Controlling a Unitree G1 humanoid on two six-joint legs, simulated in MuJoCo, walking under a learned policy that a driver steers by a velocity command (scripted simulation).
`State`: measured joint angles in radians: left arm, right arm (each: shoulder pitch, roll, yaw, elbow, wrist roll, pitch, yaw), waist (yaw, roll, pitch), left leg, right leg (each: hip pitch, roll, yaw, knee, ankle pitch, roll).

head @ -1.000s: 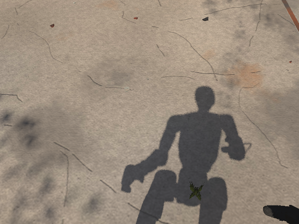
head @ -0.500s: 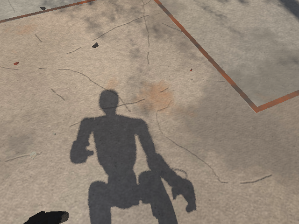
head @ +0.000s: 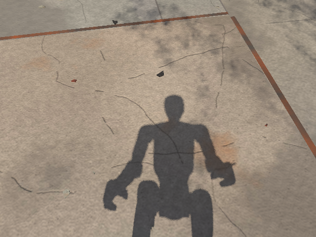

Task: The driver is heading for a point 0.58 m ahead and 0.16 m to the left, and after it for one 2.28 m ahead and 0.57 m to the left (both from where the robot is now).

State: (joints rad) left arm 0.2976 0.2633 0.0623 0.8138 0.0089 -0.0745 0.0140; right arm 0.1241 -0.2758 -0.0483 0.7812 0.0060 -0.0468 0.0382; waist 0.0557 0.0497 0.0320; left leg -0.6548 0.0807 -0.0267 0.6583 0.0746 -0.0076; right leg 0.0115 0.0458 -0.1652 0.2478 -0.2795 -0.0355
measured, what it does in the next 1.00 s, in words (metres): walks ahead, turning left: left foot, then right foot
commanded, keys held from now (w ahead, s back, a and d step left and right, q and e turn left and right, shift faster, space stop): q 0.78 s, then w+q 0.04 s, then w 0.18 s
